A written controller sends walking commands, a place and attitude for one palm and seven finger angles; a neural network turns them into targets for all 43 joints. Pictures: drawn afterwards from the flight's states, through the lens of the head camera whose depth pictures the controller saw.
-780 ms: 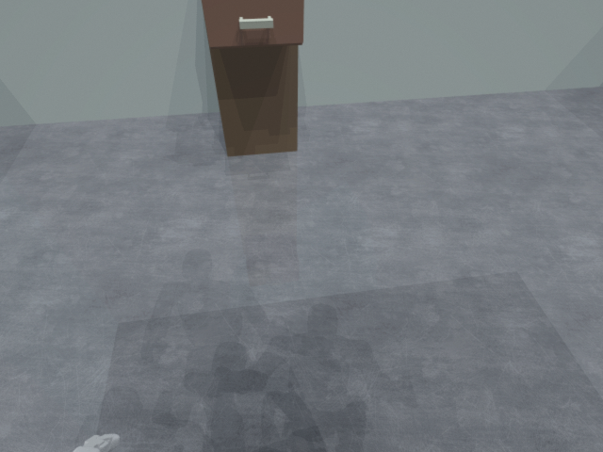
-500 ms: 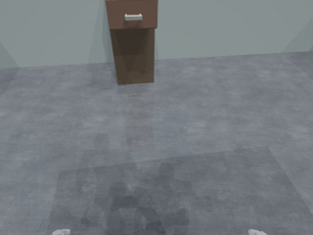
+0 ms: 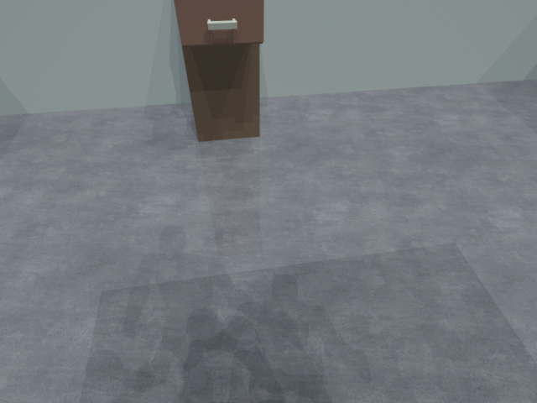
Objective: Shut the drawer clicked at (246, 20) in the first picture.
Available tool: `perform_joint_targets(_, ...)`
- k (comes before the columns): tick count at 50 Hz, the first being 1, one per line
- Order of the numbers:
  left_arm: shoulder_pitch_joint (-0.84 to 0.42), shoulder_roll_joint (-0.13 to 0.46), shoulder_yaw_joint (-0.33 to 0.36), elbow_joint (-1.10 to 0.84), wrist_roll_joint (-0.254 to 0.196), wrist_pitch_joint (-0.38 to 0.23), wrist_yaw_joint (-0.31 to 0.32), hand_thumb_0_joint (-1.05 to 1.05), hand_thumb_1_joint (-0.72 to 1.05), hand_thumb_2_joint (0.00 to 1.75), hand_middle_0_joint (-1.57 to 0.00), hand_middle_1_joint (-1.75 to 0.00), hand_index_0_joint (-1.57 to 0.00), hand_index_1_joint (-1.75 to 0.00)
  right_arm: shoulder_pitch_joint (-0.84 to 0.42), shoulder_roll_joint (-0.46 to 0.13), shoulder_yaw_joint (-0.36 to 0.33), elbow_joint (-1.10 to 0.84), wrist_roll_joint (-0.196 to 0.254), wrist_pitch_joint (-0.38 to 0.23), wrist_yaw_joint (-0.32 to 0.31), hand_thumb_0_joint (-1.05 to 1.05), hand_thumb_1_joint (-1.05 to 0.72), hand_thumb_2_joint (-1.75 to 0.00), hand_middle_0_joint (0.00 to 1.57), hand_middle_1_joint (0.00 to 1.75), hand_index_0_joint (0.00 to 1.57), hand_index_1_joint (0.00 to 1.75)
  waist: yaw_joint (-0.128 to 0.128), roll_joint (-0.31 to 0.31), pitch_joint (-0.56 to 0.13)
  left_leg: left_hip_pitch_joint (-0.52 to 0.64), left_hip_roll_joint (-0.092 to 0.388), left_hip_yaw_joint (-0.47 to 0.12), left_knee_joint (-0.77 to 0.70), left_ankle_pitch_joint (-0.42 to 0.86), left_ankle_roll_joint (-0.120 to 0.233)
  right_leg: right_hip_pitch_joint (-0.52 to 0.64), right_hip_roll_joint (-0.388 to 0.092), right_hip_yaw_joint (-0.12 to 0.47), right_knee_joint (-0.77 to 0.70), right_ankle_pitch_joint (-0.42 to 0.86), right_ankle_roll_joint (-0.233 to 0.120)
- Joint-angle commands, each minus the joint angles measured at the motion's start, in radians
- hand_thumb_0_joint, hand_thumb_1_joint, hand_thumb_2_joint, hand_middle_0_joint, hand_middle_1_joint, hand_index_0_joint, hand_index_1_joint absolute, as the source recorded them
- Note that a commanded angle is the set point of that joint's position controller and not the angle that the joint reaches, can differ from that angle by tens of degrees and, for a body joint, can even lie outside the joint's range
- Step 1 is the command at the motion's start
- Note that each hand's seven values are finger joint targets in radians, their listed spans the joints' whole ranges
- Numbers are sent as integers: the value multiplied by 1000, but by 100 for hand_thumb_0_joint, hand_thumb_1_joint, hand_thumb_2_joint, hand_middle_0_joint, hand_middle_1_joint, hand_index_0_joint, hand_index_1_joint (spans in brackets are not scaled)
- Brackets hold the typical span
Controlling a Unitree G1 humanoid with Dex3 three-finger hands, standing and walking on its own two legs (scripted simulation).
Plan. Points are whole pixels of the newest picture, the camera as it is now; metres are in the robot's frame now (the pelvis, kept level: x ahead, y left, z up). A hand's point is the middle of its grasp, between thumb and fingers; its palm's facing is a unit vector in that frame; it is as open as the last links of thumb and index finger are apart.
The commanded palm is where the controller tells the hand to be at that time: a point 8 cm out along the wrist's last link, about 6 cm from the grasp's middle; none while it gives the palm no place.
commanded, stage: stand and wait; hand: left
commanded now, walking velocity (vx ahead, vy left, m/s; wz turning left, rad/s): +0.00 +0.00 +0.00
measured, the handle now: (222, 23) +1.41 +0.26 +0.01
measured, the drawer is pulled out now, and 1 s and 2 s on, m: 0.29 0.29 0.29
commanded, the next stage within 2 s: look at it before walking up in 0.04 s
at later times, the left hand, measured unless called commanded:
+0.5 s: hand out of the picture +0.07 +0.24 -0.15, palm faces -0.02 -0.94 -0.33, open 7.4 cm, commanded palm none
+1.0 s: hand out of the picture +0.04 +0.21 -0.18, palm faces +0.01 -0.97 -0.22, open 7.4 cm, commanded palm none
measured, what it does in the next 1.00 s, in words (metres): stands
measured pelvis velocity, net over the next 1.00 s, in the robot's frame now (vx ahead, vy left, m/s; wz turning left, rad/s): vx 0.03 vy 0.01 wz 0.00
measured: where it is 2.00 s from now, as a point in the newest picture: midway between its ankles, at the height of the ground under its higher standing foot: (275, 352)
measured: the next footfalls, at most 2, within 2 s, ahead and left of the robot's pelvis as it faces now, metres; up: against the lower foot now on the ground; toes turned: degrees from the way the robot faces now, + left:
right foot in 1.42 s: +0.32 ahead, -0.14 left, +0.00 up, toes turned -13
left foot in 1.74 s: +0.45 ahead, +0.11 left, +0.00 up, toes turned +8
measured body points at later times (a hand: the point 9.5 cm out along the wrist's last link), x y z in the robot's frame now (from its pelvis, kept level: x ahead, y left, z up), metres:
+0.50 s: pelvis +0.00 +0.00 +0.00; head +0.00 -0.01 +0.45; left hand +0.07 +0.29 -0.13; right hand +0.07 -0.30 -0.13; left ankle +0.00 +0.12 -0.74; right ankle +0.00 -0.12 -0.74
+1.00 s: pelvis +0.03 +0.01 -0.01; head +0.02 +0.01 +0.44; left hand +0.04 +0.26 -0.16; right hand +0.06 -0.26 -0.15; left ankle +0.00 +0.12 -0.74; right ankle +0.00 -0.12 -0.74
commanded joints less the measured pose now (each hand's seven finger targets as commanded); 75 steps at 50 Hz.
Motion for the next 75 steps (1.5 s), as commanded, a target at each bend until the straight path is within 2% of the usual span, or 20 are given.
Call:
perform_joint_targets(1, -47, 200, 37, -70, 1, -28, 13, 0, 90, 90, -20, -30, -20, -30, -64, -202, -41, -73, 4, -23, -13, 0, -90, -90, 20, 30, 20, 30, 5, -1, -43, -4, 109, -101, -70, 110, 36, -6, -112, 104, -73, 111, -37)
perform_joint_targets(38, -40, 197, 36, -61, 2, -33, 12, 0, 90, 90, -20, -30, -20, -30, -59, -197, -39, -60, 5, -21, -12, 0, -90, -90, 20, 30, 20, 30, 0, -10, -44, 19, 112, -99, -83, 115, 28, -10, -113, 115, -102, 119, -37)
perform_joint_targets(40, 44, 72, 11, -28, 3, -11, 15, 0, 90, 90, -20, -30, -20, -30, 10, -67, -7, -30, -5, -4, -6, 0, -90, -90, 20, 30, 20, 30, 5, -9, -59, 12, 99, -67, -58, -33, 10, -9, -104, 113, -99, -83, -23)
perform_joint_targets(44, 121, 93, 31, -35, 13, 3, -2, 0, 90, 90, -20, -30, -20, -30, 54, -53, -18, -44, -14, 7, 1, 0, -90, -90, 20, 30, 20, 30, 23, -88, 95, -177, 48, -32, 41, -320, 16, -85, -120, 218, -156, -440, -72)
perform_joint_targets(48, 193, 97, 59, -48, 7, -17, 2, 0, 90, 90, -20, -30, -20, -30, 102, -14, -27, -70, -8, -17, -1, 0, -90, -90, 20, 30, 20, 30, 15, -143, 79, -220, 42, 43, 216, -202, 14, -44, -228, 345, -196, -407, -165)
perform_joint_targets(50, 173, 66, 64, -58, 6, -24, 2, 0, 90, 90, -20, -30, -20, -30, 167, 9, -30, -57, -4, -33, -2, 0, -90, -90, 20, 30, 20, 30, -19, -84, 75, -91, 56, 51, 105, -170, 21, -119, -186, 250, -105, -272, -153)
perform_joint_targets(51, 152, 41, 60, -65, 6, -24, -2, 0, 90, 90, -20, -30, -20, -30, 221, 5, -36, -38, -3, -37, -3, 0, -90, -90, 20, 30, 20, 30, -44, -10, 80, 14, 74, 3, 44, -183, 37, -210, -117, 175, -13, -244, -124)
perform_joint_targets(53, 61, -57, 47, -115, 10, -29, -8, 0, 90, 90, -20, -30, -20, -30, 426, -84, -68, 21, -16, -49, -16, 0, -90, -90, 20, 30, 20, 30, -118, 320, 137, 183, 357, -410, -212, -228, 171, -516, 49, -88, 457, -276, -35)
perform_joint_targets(54, -1, -46, 50, -147, 16, -39, -3, 0, 90, 90, -20, -30, -20, -30, 468, -52, -61, 32, -13, -54, -27, 0, -90, -90, 20, 30, 20, 30, -121, 229, 189, 207, 420, -468, -234, -77, 227, -628, -13, -15, 600, -301, -39)
perform_joint_targets(56, -5, -57, 54, -137, 15, -52, -16, 0, 90, 90, -20, -30, -20, -30, 443, 10, -49, 26, -7, -71, -34, 0, -90, -90, 20, 30, 20, 30, -86, 65, 154, 241, 398, -347, -173, 224, 239, -653, -84, 2, 677, -230, -33)
perform_joint_targets(60, -1, -128, 52, -129, 13, -37, -34, 0, 90, 90, -20, -30, -20, -30, 417, 46, -48, 38, -9, -89, -41, 0, -90, -90, 20, 30, 20, 30, -44, 133, 118, 196, 288, -99, -194, 296, 175, -553, -103, -79, 552, -113, -14)
perform_joint_targets(64, -70, -165, 47, -143, 8, -37, -38, 0, 90, 90, -20, -30, -20, -30, 444, 69, -45, 69, -12, -86, -42, 0, -90, -90, 20, 30, 20, 30, -45, 154, 147, 118, 240, 17, -199, 418, 142, -379, -49, -178, 308, -7, -33)
perform_joint_targets(66, -14, -145, 53, -129, 9, -39, -34, 0, 90, 90, -20, -30, -20, -30, 433, 55, -51, 79, -9, -83, -41, 0, -90, -90, 20, 30, 20, 30, -7, 149, 99, 121, 250, 39, -121, 599, 135, -255, -16, -187, 265, 3, -60)
perform_joint_targets(68, 160, -110, 70, -76, 14, -45, -26, 0, 90, 90, -20, -30, -20, -30, 399, 37, -56, 79, -2, -80, -41, 0, -90, -90, 20, 30, 20, 30, 79, 119, 14, 87, 232, 88, 92, 714, 106, -25, 16, -202, 195, 49, -83)
perform_joint_targets(69, 304, -60, 86, -34, 22, -57, -19, 0, 90, 90, -20, -30, -20, -30, 391, 46, -56, 72, 2, -79, -35, 0, -90, -90, 20, 30, 20, 30, 143, 65, -61, -38, 198, 101, 305, 612, 73, 204, -9, -159, 149, 76, -102)
perform_joint_targets(70, 434, 47, 113, -3, 27, -71, -3, 0, 90, 90, -20, -30, -20, -30, 419, 103, -48, 51, 14, -82, -21, 0, -90, -90, 20, 30, 20, 30, 179, -123, -179, -268, 110, 135, 646, 227, 41, 412, -265, 152, 70, -27, -188)
perform_joint_targets(71, 460, 114, 125, 4, 7, -69, 7, 0, 90, 90, -20, -30, -20, -30, 409, 145, -47, 8, 19, -79, -23, 0, -90, -90, 20, 30, 20, 30, 142, -190, -222, -438, 20, 72, 982, -320, 30, 424, -505, 555, -96, -27, -290)
perform_joint_targets(72, 371, 102, 123, -14, -2, -60, 9, 0, 90, 90, -20, -30, -20, -30, 315, 138, -55, -12, 19, -73, -19, 0, -90, -90, 20, 30, 20, 30, 139, -88, -138, -488, 85, 4, 1048, -282, 47, 288, -485, 501, -152, -192, -301)
perform_joint_targets(73, 285, 49, 107, -37, 2, -59, 11, 0, 90, 90, -20, -30, -20, -30, 245, 144, -61, -34, 8, -67, -13, 0, -90, -90, 20, 30, 20, 30, 110, -66, -15, -516, 129, -11, 1045, -204, 46, 101, -442, 431, -184, -281, -262)
perform_joint_targets(75, 150, -48, 76, -63, 15, -64, 20, 0, 90, 90, -20, -30, -20, -30, 281, 169, -59, -30, -13, -39, -5, 0, -90, -90, 20, 30, 20, 30, 11, -64, 61, -430, 176, -17, 923, -149, 29, -145, -375, 229, -207, -273, -197)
